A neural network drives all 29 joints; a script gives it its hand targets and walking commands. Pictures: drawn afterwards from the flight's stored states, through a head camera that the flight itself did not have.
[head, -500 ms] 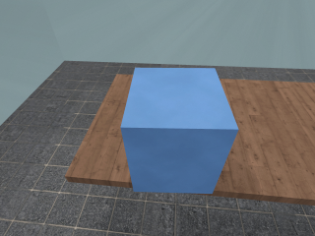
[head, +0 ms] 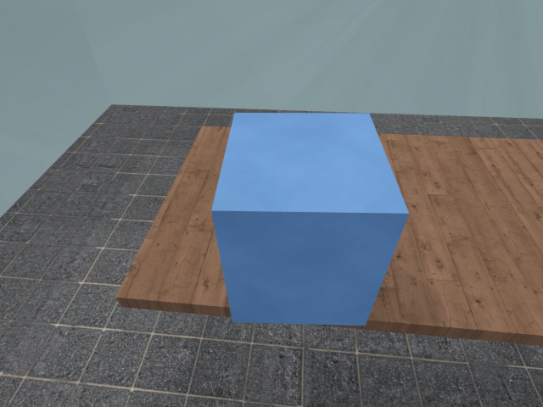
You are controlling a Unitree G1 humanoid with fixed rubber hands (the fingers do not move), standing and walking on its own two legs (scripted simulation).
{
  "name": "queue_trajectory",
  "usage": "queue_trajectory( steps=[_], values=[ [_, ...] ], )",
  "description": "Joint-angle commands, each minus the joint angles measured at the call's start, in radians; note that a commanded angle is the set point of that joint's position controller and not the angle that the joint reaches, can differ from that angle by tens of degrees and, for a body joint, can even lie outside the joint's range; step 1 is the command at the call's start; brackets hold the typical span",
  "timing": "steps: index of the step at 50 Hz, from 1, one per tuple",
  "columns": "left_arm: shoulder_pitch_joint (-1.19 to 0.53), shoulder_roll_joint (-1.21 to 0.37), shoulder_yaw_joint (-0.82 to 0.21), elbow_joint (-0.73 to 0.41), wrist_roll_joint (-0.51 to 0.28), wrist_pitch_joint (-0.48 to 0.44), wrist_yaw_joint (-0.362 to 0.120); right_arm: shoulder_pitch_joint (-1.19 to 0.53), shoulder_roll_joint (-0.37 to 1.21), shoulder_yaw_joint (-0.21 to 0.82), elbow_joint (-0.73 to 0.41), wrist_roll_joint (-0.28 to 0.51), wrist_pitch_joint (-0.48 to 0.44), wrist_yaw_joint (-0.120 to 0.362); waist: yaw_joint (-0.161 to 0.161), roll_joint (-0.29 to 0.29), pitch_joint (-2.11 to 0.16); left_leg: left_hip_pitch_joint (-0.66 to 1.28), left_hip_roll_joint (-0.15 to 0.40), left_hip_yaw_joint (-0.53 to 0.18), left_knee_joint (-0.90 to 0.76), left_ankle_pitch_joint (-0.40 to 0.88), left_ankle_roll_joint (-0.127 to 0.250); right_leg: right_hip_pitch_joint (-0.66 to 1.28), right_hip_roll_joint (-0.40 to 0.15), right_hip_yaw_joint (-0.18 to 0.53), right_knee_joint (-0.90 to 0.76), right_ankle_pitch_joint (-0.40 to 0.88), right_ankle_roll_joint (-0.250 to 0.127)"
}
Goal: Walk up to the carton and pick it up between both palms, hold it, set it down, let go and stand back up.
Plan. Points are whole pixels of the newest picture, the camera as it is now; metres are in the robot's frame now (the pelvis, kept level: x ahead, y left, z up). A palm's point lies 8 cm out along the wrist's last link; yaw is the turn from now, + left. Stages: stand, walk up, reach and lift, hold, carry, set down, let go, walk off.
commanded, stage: stand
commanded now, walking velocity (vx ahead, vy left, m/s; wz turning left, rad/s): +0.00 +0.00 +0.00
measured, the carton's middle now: (299, 219) +0.42 -0.01 +0.08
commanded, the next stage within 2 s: none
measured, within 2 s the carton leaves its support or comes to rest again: neither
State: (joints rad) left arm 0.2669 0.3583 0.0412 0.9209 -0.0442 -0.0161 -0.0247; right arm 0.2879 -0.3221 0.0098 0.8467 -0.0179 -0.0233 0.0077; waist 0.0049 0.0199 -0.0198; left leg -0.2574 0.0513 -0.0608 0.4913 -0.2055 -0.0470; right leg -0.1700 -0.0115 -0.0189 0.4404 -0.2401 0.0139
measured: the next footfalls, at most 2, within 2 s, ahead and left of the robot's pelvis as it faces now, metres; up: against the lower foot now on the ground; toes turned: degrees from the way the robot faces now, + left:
none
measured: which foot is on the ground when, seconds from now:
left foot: down 0.00-1.00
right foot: down 0.00-1.00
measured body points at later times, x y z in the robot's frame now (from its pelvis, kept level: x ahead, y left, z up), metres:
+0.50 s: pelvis +0.00 +0.00 +0.00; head -0.01 +0.00 +0.45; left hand +0.06 +0.31 -0.12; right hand +0.07 -0.28 -0.12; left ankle +0.04 +0.15 -0.74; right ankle +0.00 -0.14 -0.74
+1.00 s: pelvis +0.00 +0.00 +0.00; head -0.01 +0.00 +0.45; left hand +0.06 +0.31 -0.12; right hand +0.08 -0.28 -0.12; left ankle +0.04 +0.15 -0.74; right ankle +0.00 -0.14 -0.74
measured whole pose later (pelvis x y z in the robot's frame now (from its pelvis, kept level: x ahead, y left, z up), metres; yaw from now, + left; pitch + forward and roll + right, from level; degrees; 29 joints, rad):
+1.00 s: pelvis +0.00 +0.00 +0.00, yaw +0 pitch -2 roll -1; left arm 0.27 0.35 0.04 0.94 -0.04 -0.02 -0.02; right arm 0.24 -0.33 0.02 0.89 -0.02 -0.02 0.01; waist 0.00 0.03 0.02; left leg -0.26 0.05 -0.06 0.49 -0.20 -0.05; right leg -0.17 -0.01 -0.02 0.44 -0.23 0.01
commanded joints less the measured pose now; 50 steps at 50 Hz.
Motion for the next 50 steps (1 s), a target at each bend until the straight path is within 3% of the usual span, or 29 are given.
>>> queue_trajectory(
  steps=[1, 3, 7, 8, 9, 11, 12, 17, 19, 20, 21, 22, 23, 24, 25, 26, 28, 29, 33, 34, 37, 38, 40, 43, 45, 47, 48, 49, 50],
  values=[
    [-0.049, 0.229, 0.04, -0.004, 0.045, -0.047, 0.011, -0.047, -0.237, -0.06, 0.009, 0.0, -0.025, -0.013, -0.019, -0.001, 0.021, 0.053, 0.06, -0.065, -0.13, 0.048, 0.079, -0.022, -0.103, 0.096, -0.099, 0.049, -0.049],
    [-0.055, 0.235, 0.048, 0.008, 0.054, -0.037, 0.018, -0.061, -0.221, -0.061, 0.004, -0.002, -0.023, -0.007, -0.012, 0.04, 0.056, 0.018, 0.057, -0.066, -0.137, 0.054, 0.079, -0.02, -0.104, 0.085, -0.092, 0.042, -0.054],
    [-0.053, 0.225, 0.037, 0.012, 0.052, -0.044, 0.018, -0.077, -0.231, -0.059, 0.015, -0.009, -0.017, -0.01, 0.0, 0.017, 0.051, 0.036, 0.049, -0.063, -0.126, 0.059, 0.079, -0.023, -0.108, 0.096, -0.108, -0.001, -0.049],
    [-0.068, 0.236, 0.037, 0.003, 0.057, -0.045, 0.017, -0.053, -0.229, -0.06, 0.026, 0.0, -0.009, -0.006, -0.021, 0.008, 0.035, 0.045, 0.049, -0.051, -0.123, 0.064, 0.075, -0.023, -0.111, 0.097, -0.104, -0.017, -0.045],
    [-0.07, 0.221, 0.036, -0.005, 0.052, -0.04, 0.02, -0.068, -0.238, -0.053, 0.022, -0.011, -0.013, -0.009, -0.007, 0.06, 0.048, 0.041, 0.057, -0.05, -0.115, 0.042, 0.079, -0.035, -0.111, 0.11, -0.112, 0.03, -0.051],
    [-0.06, 0.227, 0.042, 0.017, 0.051, -0.04, 0.017, -0.117, -0.221, -0.054, 0.017, -0.005, -0.022, -0.011, 0.004, -0.029, 0.029, 0.032, 0.057, -0.059, -0.119, 0.032, 0.079, -0.021, -0.106, 0.094, -0.114, 0.031, -0.044],
    [-0.055, 0.239, 0.04, 0.004, 0.05, -0.036, 0.016, -0.08, -0.233, -0.057, 0.015, -0.003, -0.015, -0.012, -0.012, 0.006, 0.041, 0.053, 0.052, -0.05, -0.107, 0.05, 0.076, -0.034, -0.105, 0.101, -0.113, 0.036, -0.049],
    [-0.06, 0.22, 0.042, 0.011, 0.054, -0.037, 0.023, -0.082, -0.22, -0.058, 0.027, -0.008, -0.021, -0.01, -0.001, 0.062, 0.045, 0.04, 0.064, -0.046, -0.126, 0.09, 0.07, -0.013, -0.111, 0.098, -0.09, 0.055, -0.053],
    [-0.06, 0.234, 0.043, 0.016, 0.049, -0.034, 0.016, -0.054, -0.238, -0.06, 0.039, 0.006, -0.017, -0.011, -0.019, 0.019, 0.022, 0.053, 0.056, -0.042, -0.119, 0.083, 0.071, -0.025, -0.114, 0.106, -0.1, 0.059, -0.058],
    [-0.062, 0.206, 0.031, 0.013, 0.045, -0.035, 0.02, -0.06, -0.23, -0.057, 0.052, -0.007, -0.018, -0.015, 0.004, 0.054, 0.045, 0.034, 0.068, -0.045, -0.109, 0.056, 0.084, -0.002, -0.113, 0.11, -0.098, 0.071, -0.051],
    [-0.063, 0.207, 0.029, 0.014, 0.046, -0.035, 0.019, -0.068, -0.22, -0.057, 0.032, -0.004, -0.023, -0.013, 0.0, -0.017, 0.012, 0.05, 0.067, -0.058, -0.11, 0.107, 0.081, 0.016, -0.119, 0.096, -0.082, 0.095, -0.052],
    [-0.061, 0.211, 0.032, 0.011, 0.049, -0.029, 0.022, -0.061, -0.231, -0.057, 0.038, 0.004, -0.022, -0.016, -0.007, -0.005, 0.043, 0.047, 0.058, -0.037, -0.118, 0.088, 0.072, -0.013, -0.103, 0.089, -0.093, 0.101, -0.045],
    [-0.064, 0.202, 0.029, 0.007, 0.042, -0.029, 0.025, -0.086, -0.23, -0.045, 0.03, 0.007, -0.022, -0.016, 0.015, 0.027, 0.033, 0.019, 0.066, -0.055, -0.125, 0.071, 0.084, 0.011, -0.109, 0.101, -0.079, 0.103, -0.051],
    [-0.057, 0.221, 0.038, 0.008, 0.042, -0.03, 0.023, -0.08, -0.215, -0.043, 0.032, 0.002, -0.026, -0.018, -0.002, 0.027, 0.055, 0.013, 0.07, -0.069, -0.146, 0.009, 0.083, -0.01, -0.108, 0.104, -0.08, 0.056, -0.047],
    [-0.055, 0.219, 0.043, 0.012, 0.044, -0.027, 0.021, -0.099, -0.228, -0.045, 0.029, 0.0, -0.027, -0.011, 0.013, 0.078, 0.039, 0.007, 0.066, -0.047, -0.127, 0.039, 0.085, 0.009, -0.113, 0.102, -0.076, 0.074, -0.051],
    [-0.052, 0.236, 0.042, 0.022, 0.047, -0.031, 0.019, -0.099, -0.207, -0.043, 0.019, 0.006, -0.026, -0.007, -0.006, 0.028, 0.031, 0.017, 0.062, -0.064, -0.139, 0.051, 0.083, 0.001, -0.111, 0.094, -0.064, 0.093, -0.05],
    [-0.05, 0.22, 0.038, 0.02, 0.05, -0.027, 0.021, -0.096, -0.225, -0.05, 0.034, 0.001, -0.025, -0.003, 0.008, 0.064, 0.031, 0.045, 0.061, -0.041, -0.126, 0.044, 0.076, -0.015, -0.113, 0.101, -0.084, 0.03, -0.047],
    [-0.073, 0.227, 0.039, 0.016, 0.052, -0.03, 0.016, -0.061, -0.233, -0.054, 0.037, 0.006, -0.023, -0.011, -0.012, 0.019, 0.04, 0.049, 0.064, -0.066, -0.135, 0.068, 0.073, -0.03, -0.111, 0.104, -0.084, 0.009, -0.053],
    [-0.058, 0.207, 0.04, 0.012, 0.046, -0.032, 0.018, -0.116, -0.243, -0.057, 0.038, 0.001, -0.023, -0.014, 0.011, 0.007, 0.024, 0.043, 0.067, -0.058, -0.127, 0.061, 0.076, -0.011, -0.103, 0.093, -0.084, 0.08, -0.047],
    [-0.075, 0.224, 0.045, 0.008, 0.054, -0.03, 0.02, -0.083, -0.244, -0.053, 0.039, 0.003, -0.02, -0.017, -0.013, 0.07, 0.051, 0.03, 0.067, -0.045, -0.116, 0.073, 0.077, -0.034, -0.12, 0.12, -0.094, 0.065, -0.057],
    [-0.075, 0.238, 0.051, 0.004, 0.055, -0.033, 0.021, -0.096, -0.243, -0.056, 0.044, -0.001, -0.019, -0.023, 0.005, 0.004, 0.008, 0.055, 0.065, -0.056, -0.13, 0.059, 0.079, -0.012, -0.109, 0.114, -0.083, 0.059, -0.047],
    [-0.057, 0.212, 0.038, 0.004, 0.051, -0.02, 0.017, -0.104, -0.243, -0.053, 0.04, -0.001, -0.017, -0.022, 0.006, 0.026, 0.029, 0.043, 0.065, -0.055, -0.124, 0.0, 0.076, -0.03, -0.1, 0.087, -0.085, 0.057, -0.042],
    [-0.064, 0.228, 0.047, 0.016, 0.049, -0.037, 0.02, -0.109, -0.226, -0.057, 0.036, 0.008, -0.016, -0.008, -0.007, -0.024, 0.02, 0.058, 0.062, -0.051, -0.136, 0.038, 0.077, -0.032, -0.104, 0.089, -0.092, 0.06, -0.049],
    [-0.06, 0.198, 0.036, 0.017, 0.048, -0.032, 0.016, -0.097, -0.254, -0.061, 0.044, 0.005, -0.026, -0.012, -0.024, 0.052, 0.01, 0.068, 0.065, -0.065, -0.137, 0.023, 0.076, -0.021, -0.11, 0.099, -0.084, 0.08, -0.054],
    [-0.07, 0.205, 0.034, 0.013, 0.046, -0.035, 0.017, -0.113, -0.229, -0.051, 0.054, 0.005, -0.018, -0.008, 0.007, 0.007, 0.017, 0.074, 0.076, -0.05, -0.119, 0.104, 0.076, -0.029, -0.112, 0.103, -0.084, 0.058, -0.049],
    [-0.085, 0.228, 0.041, 0.01, 0.056, -0.032, 0.021, -0.083, -0.239, -0.059, 0.05, 0.009, -0.016, -0.009, -0.02, 0.009, 0.006, 0.08, 0.063, -0.048, -0.118, 0.063, 0.073, -0.014, -0.11, 0.108, -0.09, 0.087, -0.053],
    [-0.097, 0.228, 0.047, 0.021, 0.06, -0.029, 0.022, -0.124, -0.228, -0.057, 0.049, -0.004, -0.017, -0.008, -0.027, 0.066, 0.046, 0.064, 0.068, -0.039, -0.116, 0.055, 0.074, -0.031, -0.117, 0.124, -0.091, 0.085, -0.055],
    [-0.065, 0.233, 0.05, 0.009, 0.052, -0.036, 0.022, -0.108, -0.228, -0.048, 0.039, -0.007, -0.016, -0.012, -0.016, 0.033, 0.027, 0.052, 0.065, -0.047, -0.124, 0.079, 0.076, -0.019, -0.123, 0.112, -0.086, 0.09, -0.052],
    [-0.077, 0.225, 0.041, 0.019, 0.042, -0.03, 0.016, -0.08, -0.251, -0.059, 0.05, 0.002, -0.017, -0.011, -0.034, 0.016, 0.033, 0.048, 0.074, -0.056, -0.11, 0.07, 0.083, -0.013, -0.117, 0.107, -0.098, 0.08, -0.051]
  ],
)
